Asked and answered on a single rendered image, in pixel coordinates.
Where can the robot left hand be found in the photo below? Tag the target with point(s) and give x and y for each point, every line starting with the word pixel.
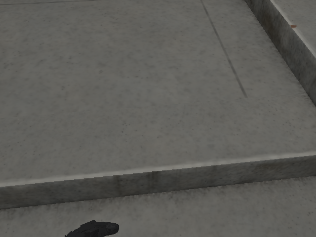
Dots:
pixel 95 229

